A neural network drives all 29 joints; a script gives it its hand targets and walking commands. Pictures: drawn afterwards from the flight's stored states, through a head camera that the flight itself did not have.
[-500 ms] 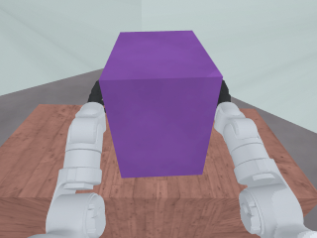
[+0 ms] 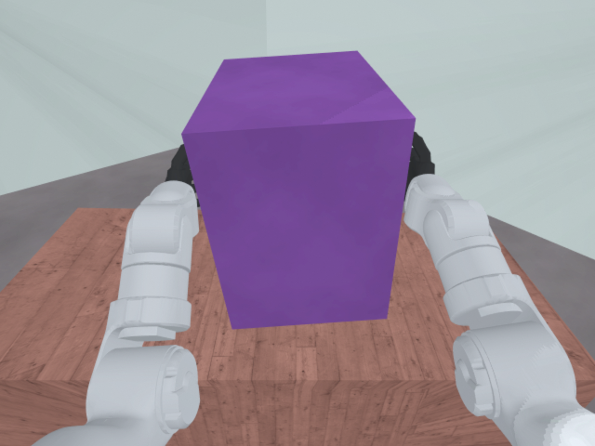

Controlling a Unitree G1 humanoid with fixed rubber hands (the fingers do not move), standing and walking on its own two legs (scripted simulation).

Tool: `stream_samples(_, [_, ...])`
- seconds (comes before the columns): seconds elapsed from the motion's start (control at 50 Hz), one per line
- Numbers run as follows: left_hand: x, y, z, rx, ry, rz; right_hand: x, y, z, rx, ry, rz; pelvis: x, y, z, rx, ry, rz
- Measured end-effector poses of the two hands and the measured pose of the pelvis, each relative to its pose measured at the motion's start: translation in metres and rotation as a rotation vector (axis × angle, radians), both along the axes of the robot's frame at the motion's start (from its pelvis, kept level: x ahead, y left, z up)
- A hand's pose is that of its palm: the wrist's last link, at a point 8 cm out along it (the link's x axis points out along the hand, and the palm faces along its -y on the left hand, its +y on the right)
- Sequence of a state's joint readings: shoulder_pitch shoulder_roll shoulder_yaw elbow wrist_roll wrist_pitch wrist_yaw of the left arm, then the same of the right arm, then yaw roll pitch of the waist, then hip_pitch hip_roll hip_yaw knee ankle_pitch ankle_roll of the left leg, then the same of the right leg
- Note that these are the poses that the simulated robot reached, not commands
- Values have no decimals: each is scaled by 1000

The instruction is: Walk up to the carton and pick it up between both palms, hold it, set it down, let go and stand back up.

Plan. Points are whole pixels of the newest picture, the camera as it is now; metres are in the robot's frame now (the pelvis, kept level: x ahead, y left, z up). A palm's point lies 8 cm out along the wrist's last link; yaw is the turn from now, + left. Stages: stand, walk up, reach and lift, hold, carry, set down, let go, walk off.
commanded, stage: reach and lift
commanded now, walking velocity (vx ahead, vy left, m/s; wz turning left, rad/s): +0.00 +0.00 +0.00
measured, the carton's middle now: (299, 179) +0.45 -0.01 +0.22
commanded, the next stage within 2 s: hold in 0.10 s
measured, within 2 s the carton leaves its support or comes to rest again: neither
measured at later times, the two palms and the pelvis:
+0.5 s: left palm (169, 183) +0.37 +0.16 +0.26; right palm (415, 166) +0.37 -0.16 +0.28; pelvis +0.00 +0.00 +0.00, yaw +0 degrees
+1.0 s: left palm (165, 177) +0.37 +0.16 +0.27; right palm (414, 160) +0.37 -0.15 +0.29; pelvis +0.00 -0.01 +0.00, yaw +1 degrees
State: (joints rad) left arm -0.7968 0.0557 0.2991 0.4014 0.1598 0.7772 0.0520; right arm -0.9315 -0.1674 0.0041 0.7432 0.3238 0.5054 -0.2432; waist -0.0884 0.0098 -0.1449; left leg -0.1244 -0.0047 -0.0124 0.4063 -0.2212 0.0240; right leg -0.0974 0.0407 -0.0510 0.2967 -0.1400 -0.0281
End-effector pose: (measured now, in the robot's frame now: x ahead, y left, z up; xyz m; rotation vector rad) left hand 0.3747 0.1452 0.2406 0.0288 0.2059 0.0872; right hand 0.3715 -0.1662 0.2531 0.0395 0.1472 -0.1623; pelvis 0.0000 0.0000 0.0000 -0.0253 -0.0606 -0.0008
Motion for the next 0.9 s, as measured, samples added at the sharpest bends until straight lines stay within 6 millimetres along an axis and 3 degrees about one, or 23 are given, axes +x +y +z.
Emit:
stream_samples(0.56, [-10, 11, 22, -18, 3, 25, -1, 11, 30, -11, 6, 29, 0, -1, -1, -3, 1, 3])
stream_samples(0.9, [-10, 12, 29, -22, 9, 25, -1, 12, 36, -14, 16, 30, -3, -5, -1, -1, 8, 10])
